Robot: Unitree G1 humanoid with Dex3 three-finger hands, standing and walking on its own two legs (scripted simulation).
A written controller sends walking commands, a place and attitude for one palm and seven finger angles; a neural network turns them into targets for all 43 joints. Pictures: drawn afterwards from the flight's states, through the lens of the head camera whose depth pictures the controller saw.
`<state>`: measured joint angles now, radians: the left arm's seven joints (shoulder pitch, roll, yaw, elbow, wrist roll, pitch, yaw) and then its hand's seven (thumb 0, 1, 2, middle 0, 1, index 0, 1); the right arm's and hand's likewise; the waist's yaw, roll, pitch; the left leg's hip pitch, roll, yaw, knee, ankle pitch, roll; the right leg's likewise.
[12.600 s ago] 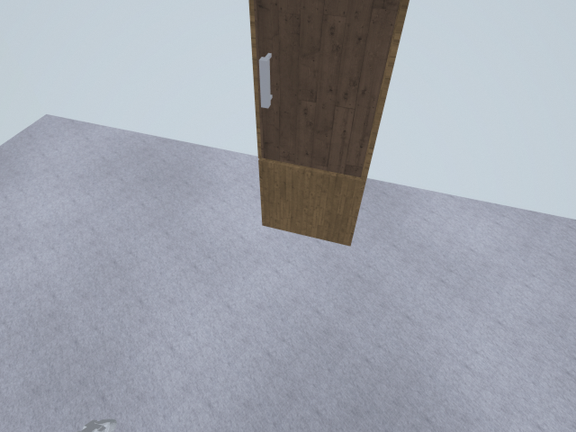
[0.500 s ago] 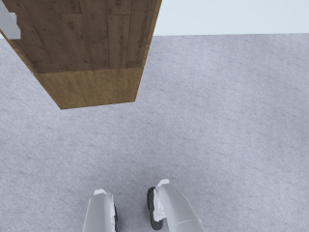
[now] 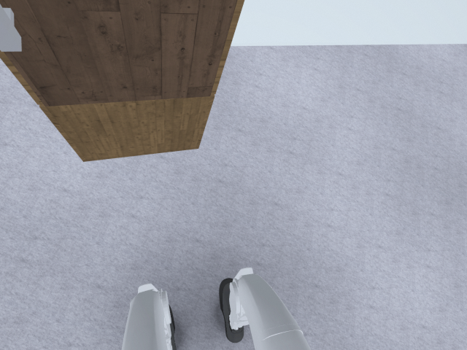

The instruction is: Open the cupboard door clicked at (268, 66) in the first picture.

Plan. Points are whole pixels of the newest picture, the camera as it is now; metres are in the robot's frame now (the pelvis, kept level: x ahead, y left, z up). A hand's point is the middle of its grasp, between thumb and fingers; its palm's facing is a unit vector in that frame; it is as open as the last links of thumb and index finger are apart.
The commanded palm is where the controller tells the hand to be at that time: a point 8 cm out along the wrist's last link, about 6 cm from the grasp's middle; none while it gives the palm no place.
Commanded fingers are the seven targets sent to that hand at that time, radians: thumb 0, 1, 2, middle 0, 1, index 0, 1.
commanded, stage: move the hooked fingers beside the handle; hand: left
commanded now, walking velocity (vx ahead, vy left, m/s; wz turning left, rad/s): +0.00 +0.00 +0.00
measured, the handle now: out of the picture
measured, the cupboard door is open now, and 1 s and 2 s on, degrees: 0 0 0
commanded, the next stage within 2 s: slide the fingers in behind the handle in 0.20 s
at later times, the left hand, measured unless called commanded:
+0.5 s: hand out of the picture +0.54 +0.30 +0.07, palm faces +0.07 -1.00 -0.03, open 14.0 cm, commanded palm +0.53 +0.32 +0.07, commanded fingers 0.00 -0.50 0.30 -0.30 -1.20 -0.30 -1.20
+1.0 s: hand out of the picture +0.53 +0.28 +0.08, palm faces +0.07 -1.00 -0.03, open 14.0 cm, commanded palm +0.52 +0.30 +0.07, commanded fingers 0.00 -0.50 0.30 -0.30 -1.20 -0.30 -1.20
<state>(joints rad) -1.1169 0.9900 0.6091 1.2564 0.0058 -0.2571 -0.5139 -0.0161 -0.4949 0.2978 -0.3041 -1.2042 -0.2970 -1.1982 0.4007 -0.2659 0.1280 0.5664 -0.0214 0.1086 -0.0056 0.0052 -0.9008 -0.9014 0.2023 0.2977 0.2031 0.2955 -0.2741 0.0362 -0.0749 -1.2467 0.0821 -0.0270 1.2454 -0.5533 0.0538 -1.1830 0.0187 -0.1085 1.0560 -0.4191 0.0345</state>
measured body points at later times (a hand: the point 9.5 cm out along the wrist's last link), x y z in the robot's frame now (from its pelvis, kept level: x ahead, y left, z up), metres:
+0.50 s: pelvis +0.01 -0.01 +0.01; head +0.21 +0.05 +0.41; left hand +0.53 +0.36 +0.08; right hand +0.00 -0.27 -0.08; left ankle +0.00 +0.08 -0.63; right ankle +0.04 -0.15 -0.63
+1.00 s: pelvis +0.00 -0.02 +0.01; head +0.19 +0.02 +0.42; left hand +0.52 +0.33 +0.08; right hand -0.01 -0.28 -0.08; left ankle +0.00 +0.08 -0.63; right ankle +0.04 -0.15 -0.63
